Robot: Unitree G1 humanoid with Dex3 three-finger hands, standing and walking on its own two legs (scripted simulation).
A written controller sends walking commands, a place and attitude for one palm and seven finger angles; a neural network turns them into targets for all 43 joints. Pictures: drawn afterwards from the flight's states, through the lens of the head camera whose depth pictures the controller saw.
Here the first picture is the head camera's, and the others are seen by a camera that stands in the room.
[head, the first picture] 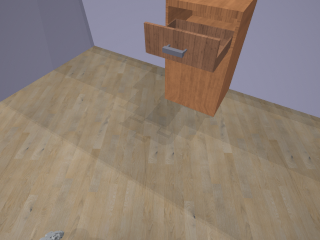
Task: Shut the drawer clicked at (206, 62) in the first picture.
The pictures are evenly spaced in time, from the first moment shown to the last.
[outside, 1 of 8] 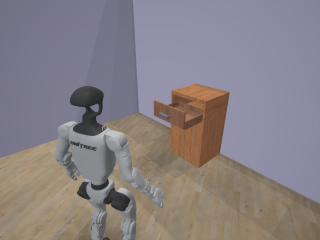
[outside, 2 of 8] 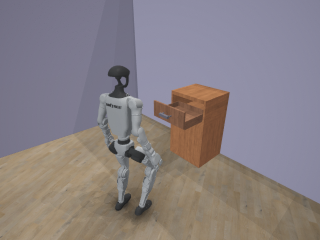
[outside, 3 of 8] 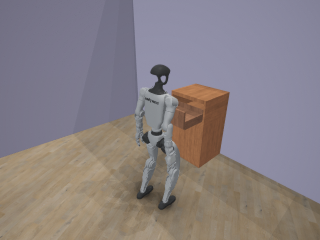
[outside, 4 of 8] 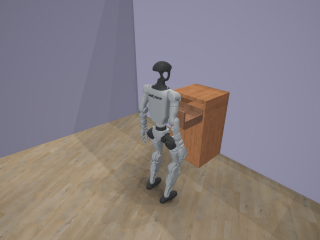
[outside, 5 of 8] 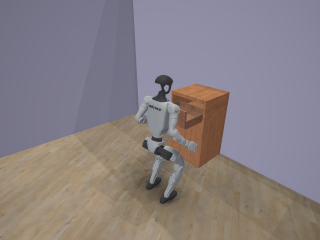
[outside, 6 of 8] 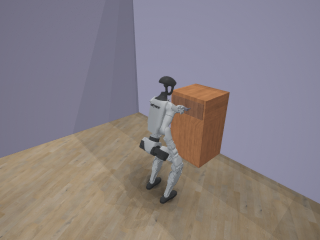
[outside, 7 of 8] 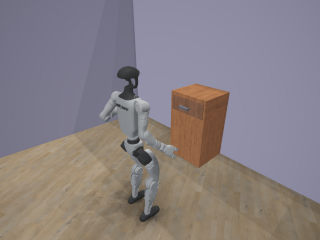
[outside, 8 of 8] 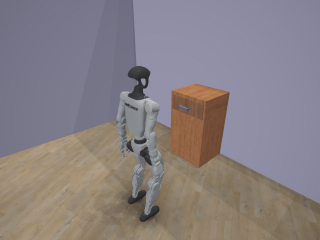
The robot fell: no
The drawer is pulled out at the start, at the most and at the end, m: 0.30 0.30 0.00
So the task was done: yes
